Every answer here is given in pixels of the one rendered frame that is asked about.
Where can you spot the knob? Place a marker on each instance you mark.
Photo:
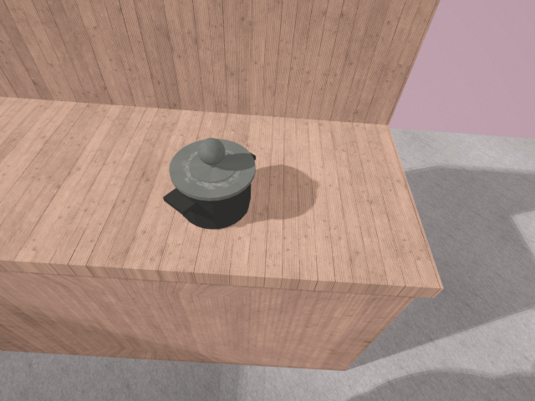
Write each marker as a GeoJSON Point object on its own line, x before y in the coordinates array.
{"type": "Point", "coordinates": [211, 151]}

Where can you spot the pot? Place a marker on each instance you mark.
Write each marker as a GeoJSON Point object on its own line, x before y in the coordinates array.
{"type": "Point", "coordinates": [215, 214]}

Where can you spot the table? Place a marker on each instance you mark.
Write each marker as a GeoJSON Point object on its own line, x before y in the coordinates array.
{"type": "Point", "coordinates": [97, 97]}

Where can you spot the lid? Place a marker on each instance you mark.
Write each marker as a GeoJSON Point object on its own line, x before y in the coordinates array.
{"type": "Point", "coordinates": [200, 181]}

